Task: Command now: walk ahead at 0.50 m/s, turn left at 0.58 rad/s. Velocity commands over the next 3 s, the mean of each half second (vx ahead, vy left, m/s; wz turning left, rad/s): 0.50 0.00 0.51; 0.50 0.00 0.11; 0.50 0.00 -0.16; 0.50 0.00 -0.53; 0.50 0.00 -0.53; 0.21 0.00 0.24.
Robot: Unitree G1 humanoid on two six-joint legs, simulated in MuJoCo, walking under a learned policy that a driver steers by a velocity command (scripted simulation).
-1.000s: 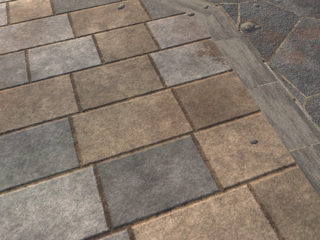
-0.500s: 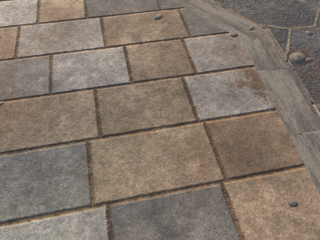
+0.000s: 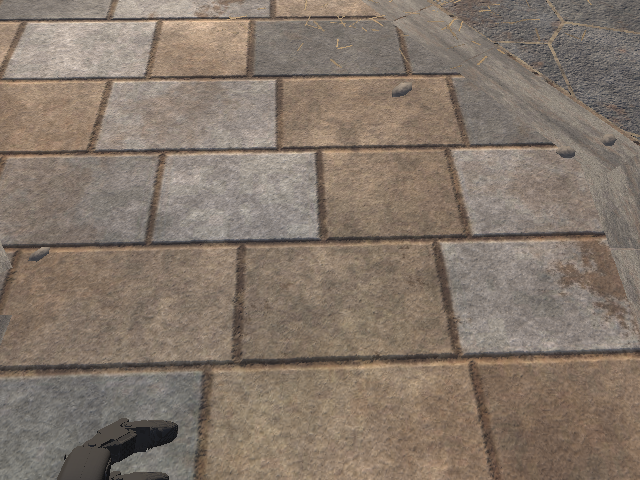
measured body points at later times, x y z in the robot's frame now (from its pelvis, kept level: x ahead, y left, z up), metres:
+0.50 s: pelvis +0.25 +0.02 +0.01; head +0.28 +0.03 +0.45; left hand +0.14 +0.25 -0.13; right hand +0.52 -0.13 -0.08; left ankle +0.34 +0.15 -0.71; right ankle +0.14 -0.12 -0.73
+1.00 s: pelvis +0.50 +0.10 +0.01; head +0.52 +0.11 +0.46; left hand +0.60 +0.38 -0.10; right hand +0.53 -0.16 -0.13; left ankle +0.35 +0.14 -0.73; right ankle +0.69 +0.03 -0.69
